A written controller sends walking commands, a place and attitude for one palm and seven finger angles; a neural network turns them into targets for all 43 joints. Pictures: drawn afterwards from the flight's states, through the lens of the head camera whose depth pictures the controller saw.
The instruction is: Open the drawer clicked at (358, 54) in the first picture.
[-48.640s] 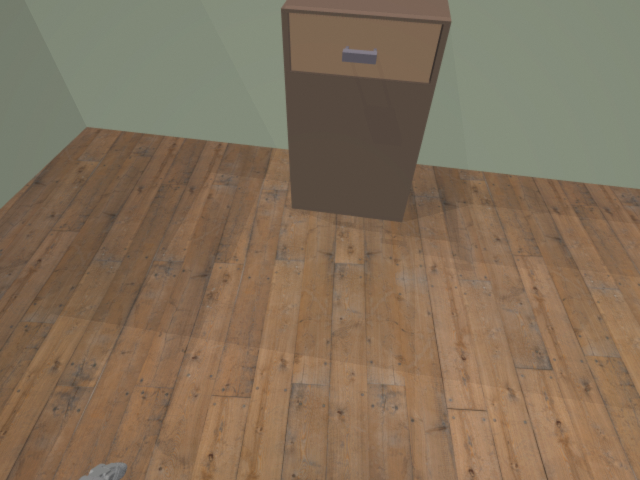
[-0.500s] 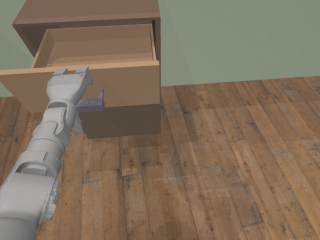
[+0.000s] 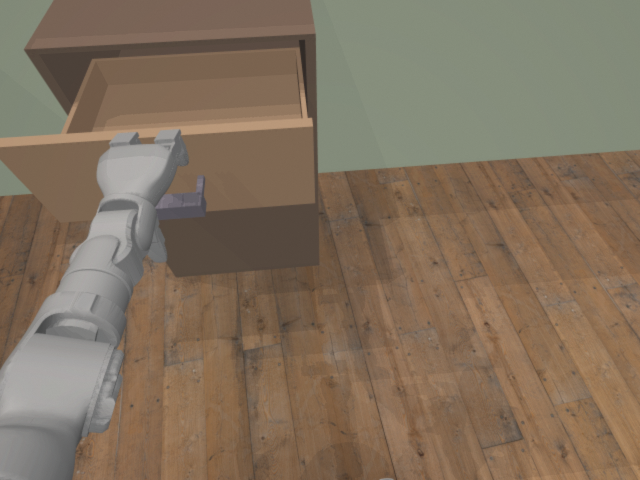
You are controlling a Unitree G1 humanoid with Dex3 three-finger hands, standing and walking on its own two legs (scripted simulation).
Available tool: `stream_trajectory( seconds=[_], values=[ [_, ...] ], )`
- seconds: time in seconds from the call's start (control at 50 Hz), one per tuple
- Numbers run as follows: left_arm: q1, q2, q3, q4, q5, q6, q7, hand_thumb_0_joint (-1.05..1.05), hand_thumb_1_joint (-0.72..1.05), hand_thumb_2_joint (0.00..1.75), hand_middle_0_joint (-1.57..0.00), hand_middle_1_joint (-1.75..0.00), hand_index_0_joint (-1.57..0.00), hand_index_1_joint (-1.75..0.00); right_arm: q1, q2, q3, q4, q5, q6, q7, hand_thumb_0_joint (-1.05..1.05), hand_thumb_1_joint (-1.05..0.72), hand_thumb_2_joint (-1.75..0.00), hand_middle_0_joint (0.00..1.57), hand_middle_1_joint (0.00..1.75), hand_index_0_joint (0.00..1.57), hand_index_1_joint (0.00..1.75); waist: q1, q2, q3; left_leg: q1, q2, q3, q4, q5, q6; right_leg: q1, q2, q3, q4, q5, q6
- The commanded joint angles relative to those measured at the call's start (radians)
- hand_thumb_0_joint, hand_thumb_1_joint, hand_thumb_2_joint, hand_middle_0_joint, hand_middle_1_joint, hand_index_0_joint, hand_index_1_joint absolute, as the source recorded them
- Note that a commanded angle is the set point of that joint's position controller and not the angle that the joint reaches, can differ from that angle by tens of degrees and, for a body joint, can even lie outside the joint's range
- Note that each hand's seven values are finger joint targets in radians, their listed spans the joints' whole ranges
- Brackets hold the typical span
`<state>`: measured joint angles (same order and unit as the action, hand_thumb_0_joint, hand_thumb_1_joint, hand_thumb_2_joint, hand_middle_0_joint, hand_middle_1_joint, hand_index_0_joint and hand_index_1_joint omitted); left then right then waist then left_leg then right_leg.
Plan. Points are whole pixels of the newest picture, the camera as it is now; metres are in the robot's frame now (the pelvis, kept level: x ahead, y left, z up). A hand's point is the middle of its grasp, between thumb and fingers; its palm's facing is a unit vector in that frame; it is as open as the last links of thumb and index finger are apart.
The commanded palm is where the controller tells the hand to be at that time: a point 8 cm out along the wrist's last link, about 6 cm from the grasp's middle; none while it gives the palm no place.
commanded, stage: lower the fingers behind the handle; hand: left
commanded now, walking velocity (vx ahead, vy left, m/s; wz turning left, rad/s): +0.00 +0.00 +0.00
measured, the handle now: (171, 195) +0.54 +0.23 -0.01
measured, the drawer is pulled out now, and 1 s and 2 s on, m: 0.24 0.24 0.24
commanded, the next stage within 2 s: lift the fingers back up to retry in 1.62 s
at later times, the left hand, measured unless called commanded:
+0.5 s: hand (157, 212) +0.48 +0.23 +0.02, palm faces -0.04 -0.01 -1.00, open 13.8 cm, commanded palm +0.46 +0.22 +0.07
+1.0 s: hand (165, 214) +0.49 +0.23 +0.00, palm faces -0.04 +0.00 -1.00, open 13.8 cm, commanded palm +0.47 +0.23 +0.04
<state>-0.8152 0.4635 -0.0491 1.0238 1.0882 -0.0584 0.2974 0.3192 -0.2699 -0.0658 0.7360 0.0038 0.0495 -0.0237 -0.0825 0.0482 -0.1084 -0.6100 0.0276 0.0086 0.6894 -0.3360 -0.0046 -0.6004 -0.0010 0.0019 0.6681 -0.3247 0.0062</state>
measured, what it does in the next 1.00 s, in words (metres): stands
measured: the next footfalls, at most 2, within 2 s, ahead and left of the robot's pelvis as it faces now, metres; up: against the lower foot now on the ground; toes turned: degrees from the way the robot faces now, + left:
none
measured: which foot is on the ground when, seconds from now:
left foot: down 0.00-1.00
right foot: down 0.00-1.00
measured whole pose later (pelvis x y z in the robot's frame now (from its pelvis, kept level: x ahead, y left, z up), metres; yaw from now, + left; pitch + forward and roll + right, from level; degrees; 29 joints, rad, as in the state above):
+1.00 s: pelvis +0.00 +0.01 -0.02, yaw -1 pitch +21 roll -1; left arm -0.88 0.47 -0.04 1.15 1.12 -0.02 0.38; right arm 0.34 -0.26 -0.05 0.74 -0.02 0.05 -0.01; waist -0.12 0.04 -0.15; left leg -0.82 0.03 0.01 0.85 -0.40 0.01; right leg -0.80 0.00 0.01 0.81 -0.37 0.02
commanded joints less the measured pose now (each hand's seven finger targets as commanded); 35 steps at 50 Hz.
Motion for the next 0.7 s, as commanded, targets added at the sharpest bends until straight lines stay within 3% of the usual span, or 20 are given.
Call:
stream_trajectory(
  seconds=[0.0, 0.02, 0.08, 0.1, 0.14, 0.24, 0.3, 0.32, 0.36, 0.4, 0.42, 0.44, 0.48, 0.5, 0.54, 0.62, 0.64, 0.66, 0.68],
  values=[
    [-0.451, 0.268, 0.075, -0.159, 0.004, 0.03, 0.046, 0.0, -0.5, 0.3, -0.3, -1.2, -0.3, -1.2, 0.101, -0.143, -0.047, -0.063, -0.003, -0.018, -0.007, 0.0, -0.9, -0.9, 0.2, 0.3, 0.2, 0.3, -0.007, 0.002, -0.396, 0.214, -0.053, 0.032, -0.042, 0.342, 0.037, 0.183, 0.049, -0.026, -0.057, 0.344, -0.031],
    [-0.434, 0.252, 0.065, -0.15, 0.004, 0.034, 0.043, 0.0, -0.5, 0.3, -0.3, -1.2, -0.3, -1.2, 0.103, -0.143, -0.048, -0.064, -0.004, -0.019, -0.006, 0.0, -0.9, -0.9, 0.2, 0.3, 0.2, 0.3, -0.007, 0.009, -0.393, 0.217, -0.052, 0.032, -0.04, 0.349, 0.037, 0.177, 0.051, -0.028, -0.055, 0.348, -0.033],
    [-0.416, 0.242, 0.055, -0.109, -0.005, 0.034, 0.027, 0.0, -0.5, 0.3, -0.3, -1.2, -0.3, -1.2, 0.112, -0.149, -0.047, -0.064, -0.001, -0.018, -0.008, 0.0, -0.9, -0.9, 0.2, 0.3, 0.2, 0.3, -0.02, -0.045, -0.36, 0.185, -0.049, 0.034, -0.042, 0.308, 0.04, 0.166, 0.049, -0.025, -0.064, 0.326, -0.027],
    [-0.413, 0.269, 0.077, -0.11, -0.004, 0.029, 0.025, 0.0, -0.5, 0.3, -0.3, -1.2, -0.3, -1.2, 0.114, -0.152, -0.046, -0.063, -0.001, -0.019, -0.01, 0.0, -0.9, -0.9, 0.2, 0.3, 0.2, 0.3, -0.014, -0.05, -0.352, 0.176, -0.049, 0.033, -0.045, 0.295, 0.041, 0.165, 0.049, -0.026, -0.065, 0.313, -0.027],
    [-0.439, 0.293, 0.096, -0.156, -0.002, 0.003, 0.025, 0.0, -0.5, 0.3, -0.3, -1.2, -0.3, -1.2, 0.12, -0.153, -0.05, -0.065, -0.006, -0.021, -0.014, 0.0, -0.9, -0.9, 0.2, 0.3, 0.2, 0.3, -0.014, -0.042, -0.398, 0.181, -0.05, 0.032, -0.032, 0.312, 0.043, 0.185, 0.048, -0.018, -0.057, 0.334, -0.028],
    [-0.448, 0.288, 0.101, -0.188, 0.01, -0.036, 0.057, 0.0, -0.5, 0.3, -0.3, -1.2, -0.3, -1.2, 0.136, -0.147, -0.057, -0.049, -0.013, -0.029, -0.011, 0.0, -0.9, -0.9, 0.2, 0.3, 0.2, 0.3, -0.02, 0.012, -0.416, 0.189, -0.048, 0.027, -0.003, 0.348, 0.04, 0.138, 0.053, -0.022, -0.031, 0.34, -0.033],
    [-0.428, 0.286, 0.106, -0.162, 0.015, -0.029, 0.085, 0.0, -0.5, 0.3, -0.3, -1.2, -0.3, -1.2, 0.144, -0.149, -0.057, -0.041, -0.015, -0.031, -0.007, 0.0, -0.9, -0.9, 0.2, 0.3, 0.2, 0.3, -0.019, 0.0, -0.422, 0.171, -0.048, 0.023, 0.011, 0.345, 0.039, 0.114, 0.056, -0.026, -0.015, 0.328, -0.031],
    [-0.439, 0.267, 0.091, -0.165, 0.017, -0.023, 0.093, 0.0, -0.5, 0.3, -0.3, -1.2, -0.3, -1.2, 0.145, -0.148, -0.06, -0.036, -0.016, -0.032, -0.004, 0.0, -0.9, -0.9, 0.2, 0.3, 0.2, 0.3, -0.026, 0.028, -0.424, 0.183, -0.047, 0.024, 0.016, 0.354, 0.037, 0.097, 0.057, -0.029, -0.011, 0.331, -0.033],
    [-0.458, 0.246, 0.074, -0.145, 0.017, -0.01, 0.103, 0.0, -0.5, 0.3, -0.3, -1.2, -0.3, -1.2, 0.152, -0.149, -0.061, -0.025, -0.018, -0.032, 0.001, 0.0, -0.9, -0.9, 0.2, 0.3, 0.2, 0.3, -0.043, 0.016, -0.414, 0.184, -0.043, 0.018, 0.024, 0.352, 0.038, 0.073, 0.059, -0.032, -0.01, 0.32, -0.032],
    [-0.447, 0.271, 0.095, -0.138, 0.017, 0.002, 0.104, 0.0, -0.5, 0.3, -0.3, -1.2, -0.3, -1.2, 0.153, -0.153, -0.06, -0.024, -0.018, -0.029, 0.002, 0.0, -0.9, -0.9, 0.2, 0.3, 0.2, 0.3, -0.03, 0.018, -0.443, 0.183, -0.045, 0.016, 0.03, 0.368, 0.037, 0.085, 0.059, -0.032, 0.0, 0.332, -0.033],
    [-0.469, 0.232, 0.062, -0.151, 0.015, 0.003, 0.103, 0.0, -0.5, 0.3, -0.3, -1.2, -0.3, -1.2, 0.157, -0.148, -0.062, -0.027, -0.019, -0.031, 0.004, 0.0, -0.9, -0.9, 0.2, 0.3, 0.2, 0.3, -0.041, 0.036, -0.447, 0.197, -0.044, 0.014, 0.034, 0.381, 0.036, 0.073, 0.061, -0.034, 0.0, 0.336, -0.034],
    [-0.479, 0.232, 0.068, -0.154, 0.016, 0.002, 0.1, 0.0, -0.5, 0.3, -0.3, -1.2, -0.3, -1.2, 0.159, -0.148, -0.065, -0.022, -0.02, -0.03, 0.004, 0.0, -0.9, -0.9, 0.2, 0.3, 0.2, 0.3, -0.045, 0.034, -0.458, 0.209, -0.042, 0.012, 0.043, 0.401, 0.035, 0.071, 0.06, -0.034, 0.003, 0.343, -0.034],
    [-0.438, 0.253, 0.083, -0.111, 0.014, 0.013, 0.095, 0.0, -0.5, 0.3, -0.3, -1.2, -0.3, -1.2, 0.159, -0.155, -0.061, -0.018, -0.019, -0.025, 0.003, 0.0, -0.9, -0.9, 0.2, 0.3, 0.2, 0.3, -0.038, 0.016, -0.431, 0.187, -0.04, 0.01, 0.043, 0.383, 0.035, 0.054, 0.061, -0.035, 0.006, 0.328, -0.033],
    [-0.474, 0.235, 0.061, -0.137, 0.015, 0.008, 0.093, 0.0, -0.5, 0.3, -0.3, -1.2, -0.3, -1.2, 0.16, -0.151, -0.06, -0.023, -0.02, -0.027, 0.002, 0.0, -0.9, -0.9, 0.2, 0.3, 0.2, 0.3, -0.045, 0.025, -0.439, 0.185, -0.041, 0.012, 0.043, 0.378, 0.036, 0.058, 0.059, -0.035, 0.007, 0.331, -0.031],
    [-0.45, 0.275, 0.101, -0.138, 0.012, 0.003, 0.09, 0.0, -0.5, 0.3, -0.3, -1.2, -0.3, -1.2, 0.16, -0.155, -0.059, -0.022, -0.023, -0.023, 0.002, 0.0, -0.9, -0.9, 0.2, 0.3, 0.2, 0.3, -0.032, 0.026, -0.456, 0.182, -0.041, 0.011, 0.05, 0.392, 0.035, 0.071, 0.06, -0.033, 0.017, 0.343, -0.035],
    [-0.407, 0.236, 0.082, -0.139, 0.019, -0.002, 0.096, 0.0, -0.5, 0.3, -0.3, -1.2, -0.3, -1.2, 0.159, -0.147, -0.06, -0.032, -0.026, -0.023, 0.006, 0.0, -0.9, -0.9, 0.2, 0.3, 0.2, 0.3, -0.024, 0.041, -0.45, 0.171, -0.039, 0.014, 0.07, 0.422, 0.034, 0.047, 0.06, -0.037, 0.034, 0.354, -0.034],
    [-0.387, 0.261, 0.108, -0.115, 0.017, 0.001, 0.098, 0.0, -0.5, 0.3, -0.3, -1.2, -0.3, -1.2, 0.157, -0.151, -0.059, -0.028, -0.027, -0.019, 0.007, 0.0, -0.9, -0.9, 0.2, 0.3, 0.2, 0.3, -0.024, 0.015, -0.438, 0.157, -0.039, 0.011, 0.073, 0.415, 0.035, 0.048, 0.061, -0.039, 0.036, 0.348, -0.035],
    [-0.392, 0.249, 0.089, -0.1, 0.022, 0.005, 0.099, 0.0, -0.5, 0.3, -0.3, -1.2, -0.3, -1.2, 0.163, -0.151, -0.059, -0.029, -0.024, -0.018, 0.005, 0.0, -0.9, -0.9, 0.2, 0.3, 0.2, 0.3, -0.037, -0.006, -0.432, 0.139, -0.039, 0.011, 0.074, 0.393, 0.036, 0.036, 0.06, -0.037, 0.039, 0.342, -0.031],
    [-0.404, 0.252, 0.089, -0.1, 0.023, 0.006, 0.103, 0.0, -0.5, 0.3, -0.3, -1.2, -0.3, -1.2, 0.16, -0.152, -0.057, -0.029, -0.025, -0.019, 0.004, 0.0, -0.9, -0.9, 0.2, 0.3, 0.2, 0.3, -0.035, -0.007, -0.425, 0.119, -0.04, 0.014, 0.074, 0.37, 0.037, 0.035, 0.058, -0.036, 0.039, 0.331, -0.03]
  ],
)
